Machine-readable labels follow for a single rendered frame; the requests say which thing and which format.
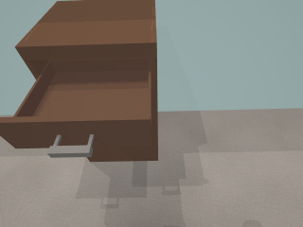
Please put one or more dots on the handle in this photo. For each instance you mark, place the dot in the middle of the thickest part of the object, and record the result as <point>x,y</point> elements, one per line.
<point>57,151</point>

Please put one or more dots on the cabinet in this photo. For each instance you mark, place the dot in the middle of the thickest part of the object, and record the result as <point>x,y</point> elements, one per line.
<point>99,29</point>

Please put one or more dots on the drawer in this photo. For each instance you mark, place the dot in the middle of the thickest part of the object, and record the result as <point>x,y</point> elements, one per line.
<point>110,98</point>

